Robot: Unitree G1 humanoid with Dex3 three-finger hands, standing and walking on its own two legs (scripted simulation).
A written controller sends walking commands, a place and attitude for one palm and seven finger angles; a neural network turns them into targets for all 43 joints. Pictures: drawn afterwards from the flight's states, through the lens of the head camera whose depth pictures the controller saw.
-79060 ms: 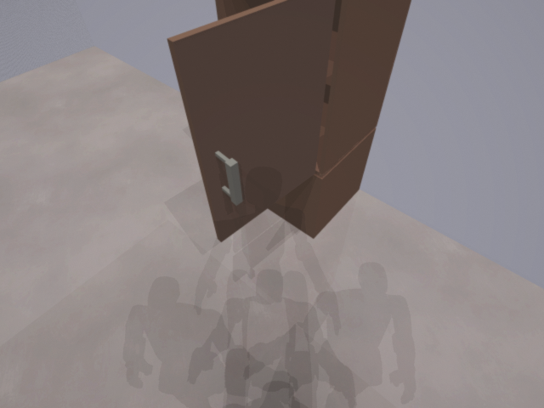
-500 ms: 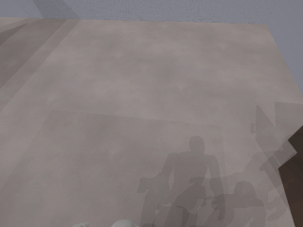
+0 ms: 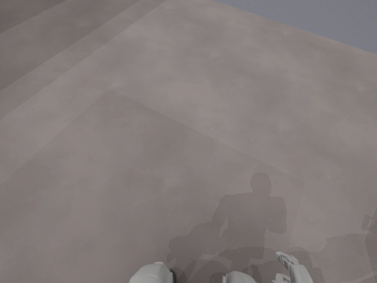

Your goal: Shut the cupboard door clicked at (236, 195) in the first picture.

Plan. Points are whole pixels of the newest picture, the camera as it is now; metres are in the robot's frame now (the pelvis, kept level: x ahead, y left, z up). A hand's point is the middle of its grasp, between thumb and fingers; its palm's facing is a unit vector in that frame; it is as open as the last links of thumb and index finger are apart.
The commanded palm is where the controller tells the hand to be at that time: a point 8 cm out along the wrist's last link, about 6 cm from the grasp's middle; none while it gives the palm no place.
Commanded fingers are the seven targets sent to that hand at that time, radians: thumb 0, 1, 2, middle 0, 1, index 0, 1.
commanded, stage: turn to face it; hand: left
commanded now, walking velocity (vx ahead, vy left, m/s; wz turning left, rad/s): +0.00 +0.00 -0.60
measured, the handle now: out of the picture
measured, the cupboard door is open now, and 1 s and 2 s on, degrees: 19 19 19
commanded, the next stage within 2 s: none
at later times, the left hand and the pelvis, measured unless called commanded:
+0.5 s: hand (134, 267) +0.15 +0.14 -0.16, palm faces -0.23 -0.94 -0.23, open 7.4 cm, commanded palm none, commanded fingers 0.00 0.90 0.90 -0.20 -0.30 -0.20 -0.30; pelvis +0.04 -0.03 +0.00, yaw -16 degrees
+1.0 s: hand (143, 230) +0.24 +0.13 -0.16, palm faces -0.45 -0.86 -0.23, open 7.4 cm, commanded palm none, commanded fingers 0.00 0.90 0.90 -0.20 -0.30 -0.20 -0.30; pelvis +0.06 -0.01 +0.01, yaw -33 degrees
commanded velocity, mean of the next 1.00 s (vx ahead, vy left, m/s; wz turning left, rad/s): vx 0.00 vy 0.00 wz -0.60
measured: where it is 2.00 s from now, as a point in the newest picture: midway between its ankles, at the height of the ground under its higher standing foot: outside the picture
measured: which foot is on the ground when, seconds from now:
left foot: down 0.00-0.48, up 0.50-0.86, down 0.88-1.00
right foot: up 0.00-0.46, down 0.48-0.88, up 0.90-1.00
